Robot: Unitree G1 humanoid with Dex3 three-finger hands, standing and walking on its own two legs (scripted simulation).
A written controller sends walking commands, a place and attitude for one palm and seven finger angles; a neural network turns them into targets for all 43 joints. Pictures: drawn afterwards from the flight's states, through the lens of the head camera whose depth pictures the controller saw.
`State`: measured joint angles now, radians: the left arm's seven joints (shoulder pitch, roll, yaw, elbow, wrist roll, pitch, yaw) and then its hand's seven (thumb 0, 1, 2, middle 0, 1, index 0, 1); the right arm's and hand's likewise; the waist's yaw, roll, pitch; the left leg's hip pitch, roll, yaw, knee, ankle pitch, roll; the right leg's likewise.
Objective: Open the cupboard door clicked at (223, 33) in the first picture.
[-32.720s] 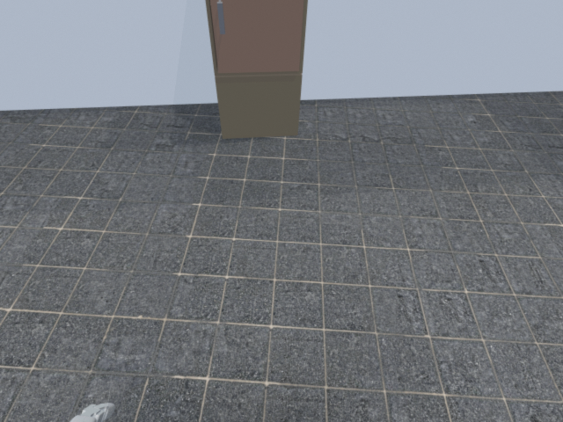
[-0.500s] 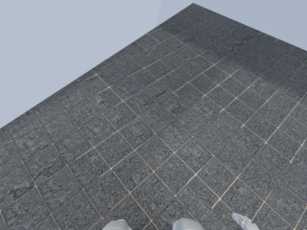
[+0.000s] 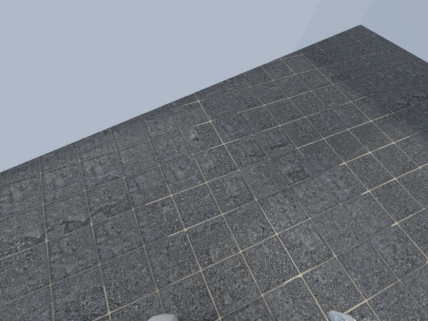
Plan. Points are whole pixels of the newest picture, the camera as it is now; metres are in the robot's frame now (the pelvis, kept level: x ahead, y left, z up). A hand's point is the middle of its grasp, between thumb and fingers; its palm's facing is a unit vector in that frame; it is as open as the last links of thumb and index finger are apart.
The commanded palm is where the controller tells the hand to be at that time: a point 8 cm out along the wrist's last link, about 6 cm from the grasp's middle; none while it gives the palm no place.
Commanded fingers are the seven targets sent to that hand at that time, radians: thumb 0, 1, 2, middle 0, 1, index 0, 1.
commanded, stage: turn to face it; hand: left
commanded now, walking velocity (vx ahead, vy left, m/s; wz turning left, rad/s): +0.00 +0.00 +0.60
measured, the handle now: out of the picture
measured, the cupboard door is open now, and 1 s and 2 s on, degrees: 44 44 44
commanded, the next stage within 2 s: none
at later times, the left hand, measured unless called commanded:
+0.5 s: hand out of the picture +0.05 +0.17 -0.14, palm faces +0.28 -0.92 -0.28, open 7.4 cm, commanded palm none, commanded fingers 0.00 0.90 0.90 -0.20 -0.30 -0.20 -0.30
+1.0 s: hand out of the picture +0.01 +0.18 -0.15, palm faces +0.56 -0.78 -0.28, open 7.4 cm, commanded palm none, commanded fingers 0.00 0.90 0.90 -0.20 -0.30 -0.20 -0.30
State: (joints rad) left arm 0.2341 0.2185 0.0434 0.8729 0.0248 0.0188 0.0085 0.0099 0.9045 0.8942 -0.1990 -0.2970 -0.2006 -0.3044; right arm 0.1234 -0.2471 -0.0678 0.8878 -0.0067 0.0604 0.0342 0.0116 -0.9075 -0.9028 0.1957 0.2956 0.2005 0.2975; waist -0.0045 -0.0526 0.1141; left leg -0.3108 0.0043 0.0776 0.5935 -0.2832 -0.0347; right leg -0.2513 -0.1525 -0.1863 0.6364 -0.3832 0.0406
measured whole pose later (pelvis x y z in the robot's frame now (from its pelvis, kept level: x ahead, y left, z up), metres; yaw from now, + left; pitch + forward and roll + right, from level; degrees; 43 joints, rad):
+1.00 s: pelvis +0.04 -0.07 +0.01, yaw +35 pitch +1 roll -1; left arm 0.13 0.26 0.07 0.86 0.02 0.05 0.01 0.01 0.91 0.89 -0.19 -0.30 -0.20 -0.30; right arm 0.16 -0.22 -0.06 0.91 -0.02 0.05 0.01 0.01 -0.90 -0.90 0.20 0.30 0.21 0.30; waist -0.01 0.01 0.09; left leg -0.32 -0.01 -0.11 0.54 -0.24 -0.02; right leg -0.36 -0.04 -0.02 0.73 -0.39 0.08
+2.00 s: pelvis +0.10 -0.08 +0.01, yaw +69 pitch +0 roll +1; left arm 0.21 0.20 0.03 0.89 0.03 0.02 0.02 0.01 0.91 0.89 -0.20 -0.30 -0.20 -0.30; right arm 0.16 -0.24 -0.08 0.95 -0.01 0.09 0.02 0.01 -0.91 -0.90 0.20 0.30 0.20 0.30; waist -0.02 -0.02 0.10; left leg -0.47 -0.01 0.01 0.99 -0.45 -0.05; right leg -0.17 -0.08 -0.10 0.50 -0.32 0.01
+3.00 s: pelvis +0.04 +0.12 +0.01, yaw +81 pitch +0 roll +0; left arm 0.26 0.21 0.06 1.06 0.03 0.01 -0.01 0.01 0.91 0.89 -0.19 -0.30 -0.19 -0.30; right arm 0.22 -0.15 -0.04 0.98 -0.02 -0.06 -0.02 0.00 -0.93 -0.90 0.20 0.30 0.20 0.30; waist 0.02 -0.05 0.06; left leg -0.25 0.01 0.14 0.49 -0.23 0.05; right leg -0.49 -0.12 -0.09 1.17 -0.38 0.01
